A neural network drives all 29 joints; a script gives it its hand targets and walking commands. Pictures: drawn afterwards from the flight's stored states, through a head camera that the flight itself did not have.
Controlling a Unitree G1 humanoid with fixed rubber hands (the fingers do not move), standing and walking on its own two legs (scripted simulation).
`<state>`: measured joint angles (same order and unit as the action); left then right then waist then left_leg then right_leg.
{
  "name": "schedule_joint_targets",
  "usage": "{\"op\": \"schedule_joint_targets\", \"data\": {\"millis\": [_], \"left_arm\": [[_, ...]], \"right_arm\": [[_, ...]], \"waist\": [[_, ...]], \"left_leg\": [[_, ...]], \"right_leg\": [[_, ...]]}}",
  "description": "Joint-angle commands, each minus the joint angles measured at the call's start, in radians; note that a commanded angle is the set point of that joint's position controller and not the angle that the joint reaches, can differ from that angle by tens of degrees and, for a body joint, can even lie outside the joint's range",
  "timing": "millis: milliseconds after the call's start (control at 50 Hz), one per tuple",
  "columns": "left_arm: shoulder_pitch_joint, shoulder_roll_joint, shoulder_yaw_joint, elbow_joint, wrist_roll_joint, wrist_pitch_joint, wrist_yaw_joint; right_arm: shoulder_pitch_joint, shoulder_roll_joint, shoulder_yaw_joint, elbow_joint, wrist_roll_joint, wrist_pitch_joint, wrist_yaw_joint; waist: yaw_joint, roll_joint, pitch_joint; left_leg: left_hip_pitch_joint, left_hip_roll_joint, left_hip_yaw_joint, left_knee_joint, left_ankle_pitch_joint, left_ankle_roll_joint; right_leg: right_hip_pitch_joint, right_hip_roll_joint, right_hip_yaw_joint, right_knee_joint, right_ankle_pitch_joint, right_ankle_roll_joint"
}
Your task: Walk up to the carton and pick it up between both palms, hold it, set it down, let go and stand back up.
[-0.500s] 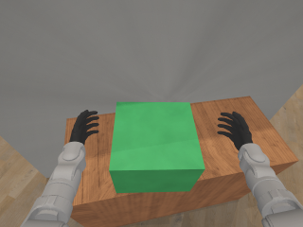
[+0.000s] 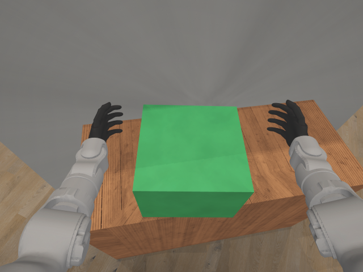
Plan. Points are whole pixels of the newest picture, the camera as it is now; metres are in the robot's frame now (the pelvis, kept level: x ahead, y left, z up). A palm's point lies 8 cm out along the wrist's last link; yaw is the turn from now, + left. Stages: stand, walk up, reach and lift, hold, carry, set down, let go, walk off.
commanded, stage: reach and lift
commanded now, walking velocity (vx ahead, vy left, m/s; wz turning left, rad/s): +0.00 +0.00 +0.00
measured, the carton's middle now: (189, 162) +0.42 +0.00 -0.08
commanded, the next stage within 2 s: none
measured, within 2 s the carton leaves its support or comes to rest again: neither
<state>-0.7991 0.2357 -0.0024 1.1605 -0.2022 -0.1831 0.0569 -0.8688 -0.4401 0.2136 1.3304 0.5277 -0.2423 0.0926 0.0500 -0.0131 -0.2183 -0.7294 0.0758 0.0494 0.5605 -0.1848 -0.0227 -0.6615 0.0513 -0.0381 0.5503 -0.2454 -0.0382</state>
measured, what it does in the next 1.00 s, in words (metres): lowers itself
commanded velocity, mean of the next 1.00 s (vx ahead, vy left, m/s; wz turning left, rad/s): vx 0.00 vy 0.00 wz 0.00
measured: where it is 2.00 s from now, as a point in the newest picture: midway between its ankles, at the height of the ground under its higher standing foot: outside the picture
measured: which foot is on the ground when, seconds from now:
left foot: down 0.00-1.00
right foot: down 0.00-1.00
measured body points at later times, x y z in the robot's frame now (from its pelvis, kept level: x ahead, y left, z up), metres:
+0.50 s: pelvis -0.02 +0.00 -0.04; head +0.12 +0.00 +0.38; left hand +0.41 +0.20 -0.05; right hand +0.44 -0.23 -0.04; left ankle +0.03 +0.13 -0.72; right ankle -0.01 -0.09 -0.72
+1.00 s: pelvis -0.02 +0.00 -0.05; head +0.13 +0.00 +0.37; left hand +0.42 +0.18 -0.07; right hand +0.44 -0.18 -0.06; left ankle +0.03 +0.13 -0.72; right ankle -0.01 -0.09 -0.72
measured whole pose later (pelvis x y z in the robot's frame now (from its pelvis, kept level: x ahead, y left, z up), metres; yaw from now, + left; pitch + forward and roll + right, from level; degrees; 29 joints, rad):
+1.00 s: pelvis -0.02 +0.00 -0.05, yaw +0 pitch +34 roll -1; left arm -0.84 0.12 0.07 1.33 -0.15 -0.52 0.10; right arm -0.93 -0.26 0.07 1.44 0.31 -0.52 0.01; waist 0.04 0.02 -0.30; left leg -1.19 0.08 0.03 0.87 -0.27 -0.02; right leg -1.13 0.04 -0.05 0.88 -0.35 -0.04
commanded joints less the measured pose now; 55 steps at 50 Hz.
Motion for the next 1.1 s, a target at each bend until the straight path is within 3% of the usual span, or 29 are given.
{"op": "schedule_joint_targets", "data": {"millis": [0, 20, 40, 80, 120, 160, 180, 220, 280, 320, 420, 460, 560, 600, 640, 720, 860, 900, 920, 940, 1020, 1080], "left_arm": [[-0.343, 0.121, -0.004, -0.020, 0.000, -0.142, -0.003], [-0.351, 0.109, -0.010, -0.007, 0.001, -0.167, -0.001], [-0.393, 0.120, -0.016, -0.036, -0.012, -0.188, 0.000], [-0.411, 0.133, -0.013, -0.059, -0.024, -0.223, 0.006], [-0.432, 0.125, -0.023, -0.061, -0.026, -0.254, 0.010], [-0.433, 0.135, -0.025, -0.051, -0.046, -0.268, 0.016], [-0.438, 0.122, -0.036, -0.025, -0.059, -0.273, 0.015], [-0.453, 0.124, -0.046, -0.007, -0.071, -0.298, 0.017], [-0.466, 0.126, -0.055, 0.026, -0.094, -0.317, 0.019], [-0.462, 0.114, -0.062, 0.082, -0.096, -0.327, 0.017], [-0.414, 0.128, -0.017, 0.159, -0.068, -0.346, 0.001], [-0.397, 0.133, -0.007, 0.140, -0.065, -0.354, -0.005], [-0.407, 0.114, -0.002, 0.068, -0.051, -0.363, -0.001], [-0.402, 0.107, -0.001, 0.037, -0.054, -0.360, 0.000], [-0.410, 0.102, 0.006, 0.006, -0.048, -0.363, 0.003], [-0.433, 0.073, 0.006, 0.012, -0.054, -0.372, 0.010], [-0.396, 0.006, 0.043, 0.084, 0.024, -0.373, 0.010], [-0.392, -0.007, 0.078, 0.039, 0.059, -0.381, 0.027], [-0.379, -0.012, 0.075, 0.026, 0.079, -0.383, 0.035], [-0.378, -0.024, 0.091, 0.017, 0.093, -0.383, 0.039], [-0.389, -0.055, 0.121, 0.002, 0.137, -0.384, 0.047], [-0.376, -0.065, 0.121, 0.006, 0.154, -0.380, 0.052]], "right_arm": [[-0.303, -0.161, -0.033, 0.006, -0.001, -0.114, 0.002], [-0.301, -0.155, -0.033, 0.031, -0.007, -0.131, 0.002], [-0.341, -0.171, -0.061, 0.003, -0.018, -0.155, -0.004], [-0.374, -0.178, -0.058, -0.060, -0.012, -0.193, -0.007], [-0.374, -0.187, -0.083, -0.058, -0.036, -0.216, -0.009], [-0.397, -0.187, -0.073, -0.081, -0.029, -0.232, -0.005], [-0.397, -0.174, -0.065, -0.067, -0.035, -0.230, -0.004], [-0.408, -0.189, -0.095, -0.074, -0.055, -0.246, -0.004], [-0.441, -0.167, -0.089, -0.098, -0.055, -0.255, -0.007], [-0.442, -0.168, -0.079, -0.044, -0.072, -0.259, -0.012], [-0.425, -0.129, -0.008, 0.037, -0.022, -0.274, -0.016], [-0.408, -0.110, 0.011, 0.024, -0.008, -0.283, -0.017], [-0.417, -0.129, -0.038, -0.044, -0.037, -0.309, -0.020], [-0.404, -0.112, -0.047, -0.023, -0.052, -0.307, -0.026], [-0.415, -0.098, -0.062, -0.045, -0.063, -0.313, -0.027], [-0.456, -0.048, -0.074, -0.078, -0.110, -0.299, -0.041], [-0.443, 0.014, -0.129, -0.007, -0.186, -0.316, -0.075], [-0.438, 0.023, -0.164, -0.026, -0.213, -0.336, -0.089], [-0.431, 0.014, -0.183, -0.016, -0.231, -0.343, -0.094], [-0.425, 0.028, -0.194, -0.013, -0.249, -0.351, -0.098], [-0.437, 0.065, -0.214, -0.010, -0.288, -0.354, -0.114], [-0.420, 0.063, -0.236, 0.036, -0.308, -0.354, -0.118]], "waist": [[-0.011, 0.009, -0.551], [-0.013, 0.014, -0.550], [-0.022, 0.021, -0.600], [-0.011, 0.011, -0.688], [-0.031, 0.012, -0.752], [-0.018, -0.005, -0.791], [-0.022, -0.028, -0.765], [-0.032, -0.008, -0.820], [-0.023, -0.021, -0.860], [-0.035, -0.044, -0.837], [-0.007, -0.091, -0.790], [0.006, -0.085, -0.791], [0.001, -0.037, -0.844], [-0.006, -0.056, -0.820], [-0.011, -0.038, -0.867], [-0.017, -0.079, -0.855], [-0.037, -0.045, -0.798], [-0.030, -0.025, -0.866], [-0.041, -0.003, -0.866], [-0.029, -0.008, -0.877], [-0.035, -0.007, -0.818], [-0.043, 0.033, -0.825]], "left_leg": [[0.443, -0.043, -0.033, 0.098, 0.332, -0.012], [0.431, -0.047, -0.033, 0.108, 0.343, -0.013], [0.426, -0.048, -0.030, 0.120, 0.357, -0.024], [0.432, -0.047, -0.029, 0.148, 0.377, -0.030], [0.414, -0.052, -0.021, 0.166, 0.376, -0.037], [0.406, -0.049, -0.027, 0.177, 0.375, -0.037], [0.396, -0.053, -0.028, 0.182, 0.345, -0.033], [0.356, -0.048, -0.018, 0.196, 0.307, -0.036], [0.293, -0.052, -0.019, 0.222, 0.254, -0.026], [0.247, -0.055, -0.020, 0.237, 0.261, -0.019], [0.129, -0.068, -0.010, 0.269, 0.241, -0.003], [0.111, -0.068, -0.007, 0.268, 0.236, -0.003], [0.156, -0.066, -0.006, 0.298, 0.307, -0.027], [0.164, -0.066, -0.015, 0.306, 0.292, -0.027], [0.181, -0.061, -0.020, 0.307, 0.283, -0.025], [0.096, -0.070, -0.015, 0.312, 0.223, -0.009], [0.088, -0.073, -0.018, 0.323, 0.229, -0.013], [0.148, -0.069, -0.019, 0.335, 0.289, -0.031], [0.169, -0.064, -0.020, 0.341, 0.331, -0.047], [0.198, -0.064, -0.013, 0.342, 0.354, -0.044], [0.162, -0.059, -0.011, 0.317, 0.328, -0.041], [0.226, -0.059, -0.016, 0.319, 0.356, -0.056]], "right_leg": [[0.014, -0.011, 0.001, -0.005, 0.379, 0.079], [-0.010, -0.005, 0.000, 0.005, 0.384, 0.082], [-0.019, -0.003, -0.007, 0.019, 0.390, 0.089], [-0.033, 0.006, -0.019, 0.033, 0.410, 0.088], [-0.067, 0.006, -0.032, 0.067, 0.419, 0.091], [-0.095, 0.010, -0.041, 0.077, 0.394, 0.090], [-0.119, 0.008, -0.039, 0.082, 0.371, 0.094], [-0.138, 0.010, -0.037, 0.099, 0.338, 0.093], [-0.158, 0.006, -0.030, 0.126, 0.270, 0.093], [-0.153, 0.003, -0.029, 0.150, 0.306, 0.093], [-0.109, -0.004, 0.003, 0.202, 0.336, 0.115], [-0.089, -0.005, 0.008, 0.210, 0.355, 0.115], [-0.131, 0.009, -0.003, 0.220, 0.360, 0.104], [-0.164, 0.009, -0.003, 0.224, 0.357, 0.098], [-0.163, 0.008, -0.004, 0.225, 0.355, 0.094], [-0.137, -0.003, 0.008, 0.235, 0.302, 0.099], [-0.123, -0.007, 0.017, 0.233, 0.346, 0.094], [-0.130, 0.003, 0.008, 0.238, 0.377, 0.088], [-0.143, 0.008, -0.002, 0.234, 0.404, 0.083], [-0.132, 0.011, -0.002, 0.230, 0.420, 0.080], [-0.097, 0.005, 0.001, 0.221, 0.427, 0.078], [-0.124, 0.010, -0.002, 0.201, 0.435, 0.069]]}}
